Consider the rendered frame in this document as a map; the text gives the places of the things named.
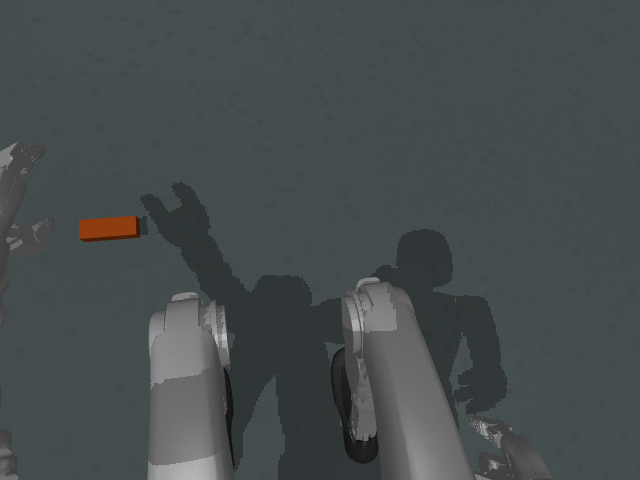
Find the left robot arm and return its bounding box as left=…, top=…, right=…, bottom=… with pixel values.
left=0, top=236, right=18, bottom=480

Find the right robot foot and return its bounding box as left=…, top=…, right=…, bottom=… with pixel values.
left=331, top=348, right=379, bottom=464

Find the left robot hand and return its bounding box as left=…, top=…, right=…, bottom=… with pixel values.
left=0, top=141, right=55, bottom=257

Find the small box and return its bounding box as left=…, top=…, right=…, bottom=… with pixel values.
left=79, top=216, right=140, bottom=242

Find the right robot hand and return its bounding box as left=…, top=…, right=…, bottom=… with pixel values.
left=470, top=416, right=554, bottom=480

